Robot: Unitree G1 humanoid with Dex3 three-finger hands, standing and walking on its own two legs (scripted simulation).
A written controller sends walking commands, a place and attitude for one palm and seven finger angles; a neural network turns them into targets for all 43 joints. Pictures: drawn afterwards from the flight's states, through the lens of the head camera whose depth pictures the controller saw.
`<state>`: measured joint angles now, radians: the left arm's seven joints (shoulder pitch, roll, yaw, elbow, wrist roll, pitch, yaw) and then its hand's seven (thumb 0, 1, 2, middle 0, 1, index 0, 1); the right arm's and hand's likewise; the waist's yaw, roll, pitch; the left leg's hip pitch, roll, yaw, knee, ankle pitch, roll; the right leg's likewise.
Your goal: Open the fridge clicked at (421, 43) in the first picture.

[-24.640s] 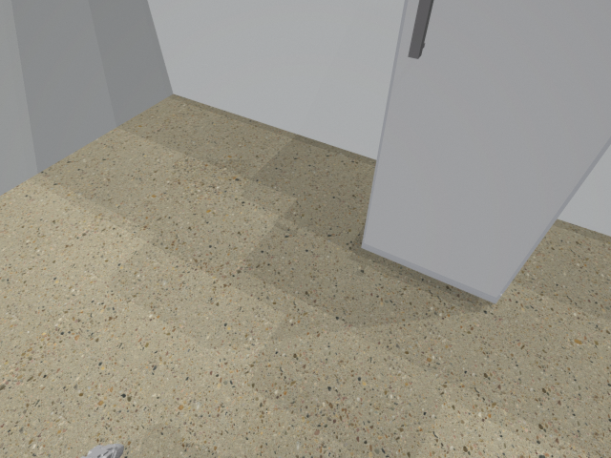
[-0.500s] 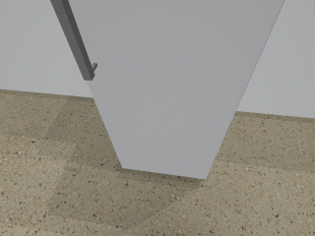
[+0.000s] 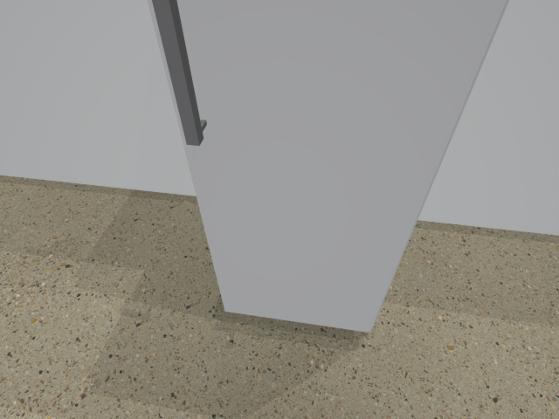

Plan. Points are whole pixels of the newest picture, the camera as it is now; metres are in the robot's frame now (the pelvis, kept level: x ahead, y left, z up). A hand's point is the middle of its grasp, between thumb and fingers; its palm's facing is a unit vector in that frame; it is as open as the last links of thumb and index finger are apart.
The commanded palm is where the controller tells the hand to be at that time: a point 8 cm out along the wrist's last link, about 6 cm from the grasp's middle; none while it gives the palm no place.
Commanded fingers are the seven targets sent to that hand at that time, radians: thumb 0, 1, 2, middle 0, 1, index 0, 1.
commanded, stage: come to a stop and stand still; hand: left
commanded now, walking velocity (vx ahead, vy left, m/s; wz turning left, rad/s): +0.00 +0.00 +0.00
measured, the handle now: (185, 67) +0.59 +0.18 +0.25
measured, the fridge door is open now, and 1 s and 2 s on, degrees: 0 0 0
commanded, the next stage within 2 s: look again from close up in 1.18 s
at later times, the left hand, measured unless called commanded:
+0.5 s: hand out of the picture -0.01 +0.18 -0.17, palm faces +0.04 -0.98 -0.20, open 7.4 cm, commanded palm none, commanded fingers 0.00 0.90 0.90 -0.20 -0.30 -0.20 -0.30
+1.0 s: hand out of the picture +0.10 +0.20 -0.15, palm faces +0.00 -0.97 -0.26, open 7.4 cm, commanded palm none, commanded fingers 0.00 0.90 0.90 -0.20 -0.30 -0.20 -0.30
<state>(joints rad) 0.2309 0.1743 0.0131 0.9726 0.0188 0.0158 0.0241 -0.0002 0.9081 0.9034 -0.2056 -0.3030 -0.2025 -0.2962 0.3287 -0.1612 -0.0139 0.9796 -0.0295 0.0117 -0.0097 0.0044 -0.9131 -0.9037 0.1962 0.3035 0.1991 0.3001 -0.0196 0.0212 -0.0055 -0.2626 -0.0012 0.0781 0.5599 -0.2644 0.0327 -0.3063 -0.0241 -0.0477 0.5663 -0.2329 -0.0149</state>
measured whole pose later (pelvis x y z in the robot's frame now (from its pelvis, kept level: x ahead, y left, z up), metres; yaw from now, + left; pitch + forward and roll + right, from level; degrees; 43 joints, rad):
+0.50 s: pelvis +0.01 +0.00 +0.01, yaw +0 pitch +0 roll +1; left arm 0.33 0.17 0.00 1.08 0.02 -0.01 0.01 0.00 0.91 0.90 -0.20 -0.30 -0.20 -0.30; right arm 0.29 -0.20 0.00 1.06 -0.02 -0.01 -0.01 0.00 -0.91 -0.90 0.20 0.30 0.20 0.30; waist 0.01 0.00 0.01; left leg -0.25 -0.01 0.07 0.48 -0.22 0.03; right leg -0.29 -0.02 -0.03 0.49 -0.19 -0.01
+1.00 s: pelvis +0.04 -0.01 +0.01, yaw +0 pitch -1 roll +0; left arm 0.18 0.24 0.00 1.06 0.01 -0.02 0.01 0.00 0.91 0.90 -0.20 -0.30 -0.20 -0.30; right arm 0.21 -0.22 0.01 1.10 -0.02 -0.03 -0.01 0.00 -0.91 -0.90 0.20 0.30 0.20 0.30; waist 0.00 0.00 0.03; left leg -0.16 0.00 0.07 0.42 -0.25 0.02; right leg -0.22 -0.01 -0.04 0.45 -0.22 -0.02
